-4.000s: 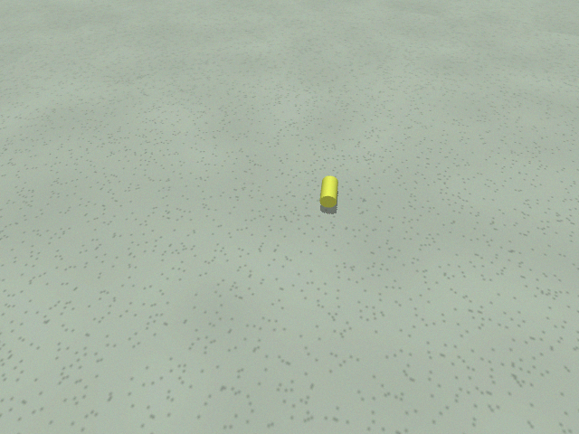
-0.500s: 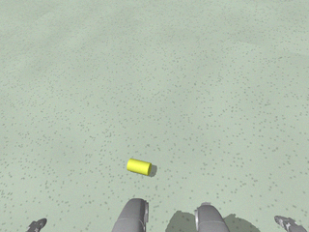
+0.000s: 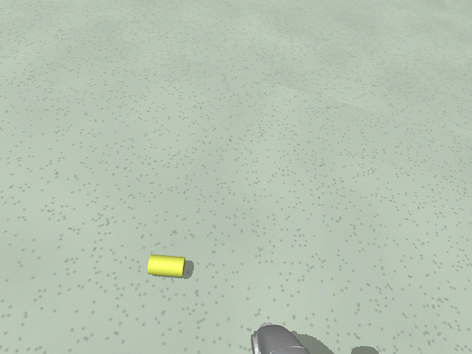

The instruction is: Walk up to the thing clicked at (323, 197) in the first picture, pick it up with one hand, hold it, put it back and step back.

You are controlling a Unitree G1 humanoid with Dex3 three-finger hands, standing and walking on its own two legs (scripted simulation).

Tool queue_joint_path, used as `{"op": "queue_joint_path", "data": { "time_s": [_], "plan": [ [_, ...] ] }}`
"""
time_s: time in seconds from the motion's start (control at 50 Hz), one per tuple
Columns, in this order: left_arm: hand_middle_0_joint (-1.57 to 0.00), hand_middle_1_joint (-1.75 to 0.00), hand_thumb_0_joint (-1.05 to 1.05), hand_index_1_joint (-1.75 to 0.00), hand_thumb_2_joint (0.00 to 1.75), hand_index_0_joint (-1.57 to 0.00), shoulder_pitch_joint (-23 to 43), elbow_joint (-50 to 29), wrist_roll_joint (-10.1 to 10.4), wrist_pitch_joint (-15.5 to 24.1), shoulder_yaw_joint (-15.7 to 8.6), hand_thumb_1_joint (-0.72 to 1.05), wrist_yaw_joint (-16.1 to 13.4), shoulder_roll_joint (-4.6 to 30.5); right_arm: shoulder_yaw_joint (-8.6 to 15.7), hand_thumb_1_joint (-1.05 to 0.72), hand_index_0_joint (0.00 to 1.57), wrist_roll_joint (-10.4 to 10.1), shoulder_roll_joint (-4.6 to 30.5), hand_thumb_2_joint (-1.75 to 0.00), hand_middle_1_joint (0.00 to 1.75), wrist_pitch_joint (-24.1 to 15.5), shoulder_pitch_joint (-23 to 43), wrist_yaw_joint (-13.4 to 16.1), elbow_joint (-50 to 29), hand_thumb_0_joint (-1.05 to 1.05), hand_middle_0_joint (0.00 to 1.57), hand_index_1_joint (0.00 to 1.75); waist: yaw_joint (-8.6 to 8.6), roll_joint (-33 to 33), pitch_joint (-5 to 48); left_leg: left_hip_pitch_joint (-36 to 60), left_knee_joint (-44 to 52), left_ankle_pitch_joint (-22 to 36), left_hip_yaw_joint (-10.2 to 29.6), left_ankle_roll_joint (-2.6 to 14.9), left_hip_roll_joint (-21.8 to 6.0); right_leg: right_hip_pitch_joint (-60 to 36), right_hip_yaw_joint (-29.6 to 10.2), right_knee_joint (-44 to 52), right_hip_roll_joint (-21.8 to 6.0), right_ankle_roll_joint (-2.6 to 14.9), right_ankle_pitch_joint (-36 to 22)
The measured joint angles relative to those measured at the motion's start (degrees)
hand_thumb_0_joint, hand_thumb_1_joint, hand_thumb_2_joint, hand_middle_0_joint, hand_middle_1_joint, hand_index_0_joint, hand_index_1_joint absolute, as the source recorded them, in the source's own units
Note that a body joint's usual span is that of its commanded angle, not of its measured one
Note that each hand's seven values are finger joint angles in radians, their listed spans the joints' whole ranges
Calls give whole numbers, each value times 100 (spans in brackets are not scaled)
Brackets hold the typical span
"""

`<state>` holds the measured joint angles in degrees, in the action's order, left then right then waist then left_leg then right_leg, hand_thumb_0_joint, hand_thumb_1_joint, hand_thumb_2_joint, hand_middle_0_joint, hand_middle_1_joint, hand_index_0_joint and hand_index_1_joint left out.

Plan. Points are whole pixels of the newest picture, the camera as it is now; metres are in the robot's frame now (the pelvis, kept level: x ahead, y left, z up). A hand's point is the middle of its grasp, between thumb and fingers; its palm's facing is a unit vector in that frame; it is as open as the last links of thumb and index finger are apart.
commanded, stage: walk up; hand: left
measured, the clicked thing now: (167, 265) +0.51 +0.22 -0.72
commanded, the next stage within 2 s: none
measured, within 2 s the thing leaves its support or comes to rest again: neither
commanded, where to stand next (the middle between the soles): +0.12 -0.05 m, yaw -1 degrees
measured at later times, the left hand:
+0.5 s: hand (130, 305) +0.22 +0.20 -0.13, palm faces -0.10 -0.90 -0.42, open 7.3 cm
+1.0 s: hand out of the picture +0.13 +0.21 -0.16, palm faces -0.03 -0.92 -0.40, open 7.3 cm
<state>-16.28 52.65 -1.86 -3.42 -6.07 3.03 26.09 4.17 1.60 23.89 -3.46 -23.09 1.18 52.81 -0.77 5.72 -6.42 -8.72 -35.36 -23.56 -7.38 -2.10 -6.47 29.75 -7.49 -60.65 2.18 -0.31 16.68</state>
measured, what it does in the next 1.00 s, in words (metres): steps on the spot: right foot, then left foot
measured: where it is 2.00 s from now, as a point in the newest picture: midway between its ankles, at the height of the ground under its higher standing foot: outside the picture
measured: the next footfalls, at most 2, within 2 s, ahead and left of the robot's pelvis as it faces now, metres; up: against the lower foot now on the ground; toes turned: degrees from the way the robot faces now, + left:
right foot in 0.16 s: +0.09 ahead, -0.17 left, +0.00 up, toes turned -2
left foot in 0.52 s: +0.18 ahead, +0.07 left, +0.00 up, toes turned -3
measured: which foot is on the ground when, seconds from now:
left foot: down 0.00-0.20, up 0.22-0.50, down 0.52-0.74, up 0.76-0.88, down 0.90-1.00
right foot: up 0.00-0.14, down 0.16-1.00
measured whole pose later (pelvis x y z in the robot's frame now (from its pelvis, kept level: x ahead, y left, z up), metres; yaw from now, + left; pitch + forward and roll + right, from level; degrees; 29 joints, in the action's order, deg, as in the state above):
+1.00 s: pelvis +0.02 -0.06 -0.02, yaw -2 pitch -3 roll +1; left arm -5.6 55.8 -0.3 -0.6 -2.1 -1.0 22.3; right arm 2.2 0.5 22.8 -0.7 -5.8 0.0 54.1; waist 1.6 0.9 -9.3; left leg -20.2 -43.1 -20.3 0.2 0.2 0.5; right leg 21.2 0.8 -44.5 -0.6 0.8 20.9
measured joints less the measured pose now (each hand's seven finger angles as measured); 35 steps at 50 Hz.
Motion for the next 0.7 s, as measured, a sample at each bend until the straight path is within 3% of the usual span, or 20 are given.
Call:
{"op": "queue_joint_path", "data": {
  "time_s": [0.14,0.18,0.2,0.24,0.28,0.32,0.44,0.52,0.58,0.66,0.7],
  "plan": [
    [-20,-30,1,-30,90,-21,457,-95,41,56,152,91,96,-199,3,-90,20,-4,238,-90,30,-18,-40,-1,-273,1,21,30,-133,-200,-181,179,-131,-263,-277,-176,-246,-570,643,1521,-378,206,598],
    [-20,-30,1,-30,90,-21,634,-145,77,169,161,91,76,-257,-33,-90,20,-30,292,-90,30,55,12,-16,-304,1,21,30,-178,-393,-233,118,-502,-464,-249,-160,-425,-817,836,2019,-300,207,32],
    [-20,-30,1,-30,90,-21,738,-164,84,239,157,91,54,-305,-54,-90,20,-61,295,-90,30,105,77,-6,-284,1,21,30,-212,-560,-312,-6,-903,-480,-83,-40,-569,-889,931,1983,-187,172,-6],
    [-20,-30,1,-30,90,-21,804,-290,98,345,158,91,-9,-311,-144,-90,20,-138,151,-90,30,215,219,19,-260,1,21,30,-174,-561,-332,-405,-1943,-625,422,156,-327,-934,898,1805,-147,192,178],
    [-20,-30,1,-30,90,-21,785,-383,148,374,190,91,-64,-332,-217,-90,20,-165,1,-90,30,268,380,24,-251,1,21,30,-79,-497,-265,-829,-2815,-864,645,249,39,-1044,755,1879,-166,270,218],
    [-20,-30,1,-30,90,-21,754,-419,186,371,247,91,-125,-385,-266,-90,20,-202,-68,-90,30,229,495,12,-309,1,21,30,-50,-579,-186,-1209,-3085,-776,752,317,206,-1203,716,2104,-144,296,154],
    [-20,-30,1,-30,90,-21,799,-354,143,408,363,90,-272,-460,-324,-90,20,-222,-120,-90,30,121,781,-21,-332,1,21,30,19,-912,-91,-1617,-1736,-37,748,253,280,-1299,747,2193,8,294,210],
    [-20,-30,1,-30,90,-21,952,-299,222,347,397,90,-325,-394,-304,-90,20,-180,-217,-90,30,161,908,-28,-151,1,21,30,20,-792,-132,-1288,-646,742,620,197,428,-1134,818,1620,-82,245,585],
    [-20,-30,1,-30,90,-21,1102,-198,293,241,367,91,-378,-362,-309,-90,20,-115,-330,-90,30,222,1053,-67,-53,1,21,30,55,-473,-212,-1299,-657,698,519,157,595,-1014,724,1373,-257,197,709],
    [-20,-30,1,-30,90,-21,1157,-34,271,223,379,91,-371,-405,-315,-90,20,-93,-269,-90,30,276,1264,-126,-38,1,21,30,72,-504,-229,-1522,-751,706,623,144,484,-1065,699,1440,-128,287,786],
    [-20,-30,1,-30,90,-21,1138,54,230,255,373,91,-362,-434,-297,-90,20,-125,-225,-90,30,312,1413,-125,-32,1,21,30,92,-560,-272,-1602,-757,758,696,84,408,-1067,752,1551,-56,235,706]
  ]
}}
